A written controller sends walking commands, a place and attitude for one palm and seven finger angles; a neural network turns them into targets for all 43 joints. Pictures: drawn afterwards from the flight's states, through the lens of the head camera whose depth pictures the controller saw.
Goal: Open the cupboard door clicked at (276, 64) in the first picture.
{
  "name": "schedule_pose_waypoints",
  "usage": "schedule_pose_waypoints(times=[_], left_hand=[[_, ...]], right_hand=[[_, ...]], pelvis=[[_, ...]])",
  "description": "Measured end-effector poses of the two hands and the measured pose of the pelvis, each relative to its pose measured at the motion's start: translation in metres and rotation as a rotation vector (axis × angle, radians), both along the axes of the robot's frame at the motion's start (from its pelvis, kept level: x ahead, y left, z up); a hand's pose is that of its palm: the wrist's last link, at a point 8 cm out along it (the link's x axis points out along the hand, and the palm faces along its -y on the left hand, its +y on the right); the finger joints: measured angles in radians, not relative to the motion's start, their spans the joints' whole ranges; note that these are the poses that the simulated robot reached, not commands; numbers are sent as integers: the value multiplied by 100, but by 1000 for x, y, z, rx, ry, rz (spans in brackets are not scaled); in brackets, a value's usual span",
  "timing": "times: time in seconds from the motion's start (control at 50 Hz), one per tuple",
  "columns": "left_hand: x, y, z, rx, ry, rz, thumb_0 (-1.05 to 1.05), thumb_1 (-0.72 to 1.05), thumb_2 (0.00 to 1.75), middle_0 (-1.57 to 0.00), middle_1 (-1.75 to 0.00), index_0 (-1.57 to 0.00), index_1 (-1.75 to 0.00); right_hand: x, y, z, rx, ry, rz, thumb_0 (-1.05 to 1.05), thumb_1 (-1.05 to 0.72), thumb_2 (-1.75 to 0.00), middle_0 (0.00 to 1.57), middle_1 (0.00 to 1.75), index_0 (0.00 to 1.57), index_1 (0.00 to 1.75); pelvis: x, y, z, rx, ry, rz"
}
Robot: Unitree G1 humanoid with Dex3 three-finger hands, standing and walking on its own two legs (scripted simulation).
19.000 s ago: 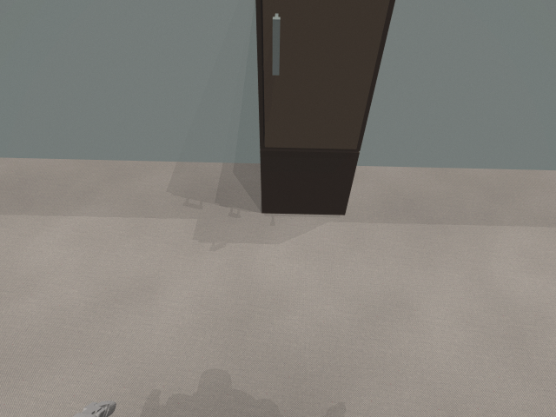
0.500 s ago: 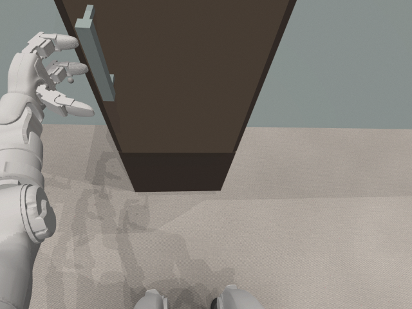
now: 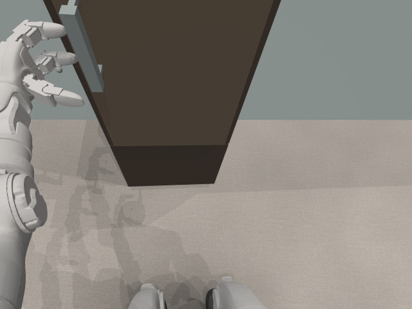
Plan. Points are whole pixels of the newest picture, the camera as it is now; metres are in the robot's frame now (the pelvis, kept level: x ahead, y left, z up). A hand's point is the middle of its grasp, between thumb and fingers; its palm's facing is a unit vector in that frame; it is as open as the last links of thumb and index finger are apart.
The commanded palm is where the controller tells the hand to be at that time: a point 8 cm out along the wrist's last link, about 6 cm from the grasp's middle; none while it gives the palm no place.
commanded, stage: slide the fingers in behind the handle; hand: left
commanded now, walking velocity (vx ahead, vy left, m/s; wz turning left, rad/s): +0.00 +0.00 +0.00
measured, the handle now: (87, 47) +0.59 +0.17 +0.12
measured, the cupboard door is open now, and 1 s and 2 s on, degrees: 0 0 0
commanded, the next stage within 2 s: close the thumb around the handle in 1.44 s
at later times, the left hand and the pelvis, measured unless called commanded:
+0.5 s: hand (79, 69) +0.53 +0.18 +0.11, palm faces -0.05 -1.00 +0.00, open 14.0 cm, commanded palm +0.51 +0.22 +0.11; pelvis +0.01 +0.00 +0.00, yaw -1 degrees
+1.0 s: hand (98, 71) +0.53 +0.14 +0.11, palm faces -0.04 -1.00 -0.01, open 14.0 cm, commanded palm +0.51 +0.19 +0.11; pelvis +0.01 -0.01 +0.00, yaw +0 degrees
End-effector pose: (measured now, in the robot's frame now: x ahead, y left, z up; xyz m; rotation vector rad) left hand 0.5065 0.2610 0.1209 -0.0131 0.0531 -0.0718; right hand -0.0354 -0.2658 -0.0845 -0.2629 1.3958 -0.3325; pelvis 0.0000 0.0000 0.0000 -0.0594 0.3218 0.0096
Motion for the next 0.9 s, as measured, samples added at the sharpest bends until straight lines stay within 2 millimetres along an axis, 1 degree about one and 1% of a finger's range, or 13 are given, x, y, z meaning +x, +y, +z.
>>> schedule_pose_waypoints(times=[0.1,0.2,0.34,0.42,0.54,0.6,0.7,0.84,0.9], left_hand=[[4,-10,-4,12,-22,4,-1,-50,30,-30,-120,-30,-120],[9,-17,-6,6,-23,11,-1,-50,30,-30,-120,-30,-120],[10,-24,-1,17,-36,9,-1,-50,30,-30,-120,-30,-120],[9,-27,-5,3,-1,14,-1,-50,30,-30,-120,-30,-120],[9,-30,-7,19,-28,20,-1,-50,30,-30,-120,-30,-120],[8,-36,-5,16,-53,10,-1,-50,30,-30,-120,-30,-120],[7,-47,-8,7,-29,0,-1,-50,30,-30,-120,-30,-120],[3,-59,-6,14,-34,13,-1,-50,30,-30,-120,-30,-120],[3,-60,-7,11,-25,27,-1,-50,30,-30,-120,-30,-120]], right_hand=[[-4,1,2,-2,-3,-6,1,-90,-90,21,30,20,30],[-3,5,0,10,-7,-14,1,-90,-90,21,30,20,30],[6,13,-5,46,-23,-14,1,-90,-90,21,30,20,30],[16,15,-5,56,-43,-8,1,-90,-90,21,30,20,30],[28,12,-6,54,-64,12,0,-90,-90,21,30,20,30],[32,10,-7,56,-64,18,0,-90,-90,21,30,20,30],[37,6,-7,56,-73,21,0,-90,-90,21,30,20,30],[39,4,-10,68,-94,25,0,-90,-90,21,30,20,30],[37,4,-10,69,-97,22,0,-90,-90,21,30,20,30]], pelvis=[[0,1,-1,1,8,-8],[1,2,-1,1,11,-11],[8,4,1,3,8,-15],[10,3,2,5,1,-14],[12,2,2,7,4,-11],[13,2,1,7,5,-10],[15,1,2,9,-2,-7],[13,-2,2,14,-14,-6],[10,-5,2,17,-17,-6]])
